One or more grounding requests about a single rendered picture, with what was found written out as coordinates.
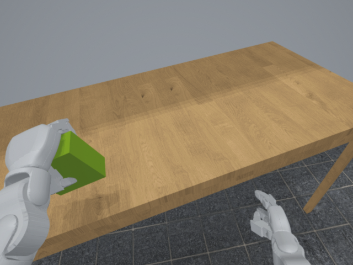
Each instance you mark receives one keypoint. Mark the robot left forearm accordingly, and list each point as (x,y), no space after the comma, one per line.
(24,223)

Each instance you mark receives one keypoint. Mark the left robot hand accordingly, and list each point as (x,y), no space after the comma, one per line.
(36,147)

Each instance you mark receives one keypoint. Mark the table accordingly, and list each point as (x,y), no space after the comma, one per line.
(182,132)

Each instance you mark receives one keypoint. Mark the right robot hand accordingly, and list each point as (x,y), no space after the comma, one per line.
(273,220)

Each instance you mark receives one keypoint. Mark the sponge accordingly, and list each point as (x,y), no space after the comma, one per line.
(75,158)

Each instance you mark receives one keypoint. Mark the robot right forearm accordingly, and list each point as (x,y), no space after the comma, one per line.
(286,249)

